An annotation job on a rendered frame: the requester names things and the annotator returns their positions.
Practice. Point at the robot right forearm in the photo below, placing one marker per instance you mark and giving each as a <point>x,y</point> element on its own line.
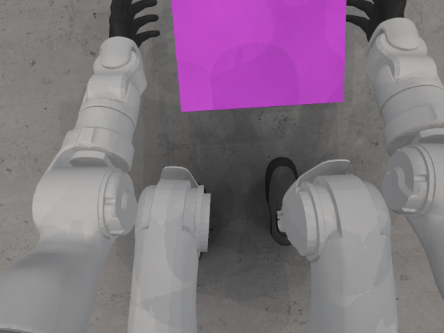
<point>406,86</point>

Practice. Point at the right robot upper arm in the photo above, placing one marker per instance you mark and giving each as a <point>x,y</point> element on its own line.
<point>414,186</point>

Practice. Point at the left robot upper arm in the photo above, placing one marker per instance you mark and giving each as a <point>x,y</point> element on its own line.
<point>79,212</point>

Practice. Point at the robot left thigh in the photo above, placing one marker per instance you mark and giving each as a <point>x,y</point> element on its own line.
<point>165,267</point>

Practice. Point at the left robot hand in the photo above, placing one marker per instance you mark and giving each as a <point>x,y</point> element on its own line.
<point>123,24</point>

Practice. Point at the right robot hand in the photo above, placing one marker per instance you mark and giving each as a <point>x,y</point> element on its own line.
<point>378,12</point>

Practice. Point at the carton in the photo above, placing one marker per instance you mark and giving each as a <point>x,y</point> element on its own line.
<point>234,54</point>

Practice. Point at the robot left forearm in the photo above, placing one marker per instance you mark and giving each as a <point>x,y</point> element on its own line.
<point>107,119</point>

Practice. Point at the right robot foot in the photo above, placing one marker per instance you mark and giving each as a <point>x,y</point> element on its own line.
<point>280,175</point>

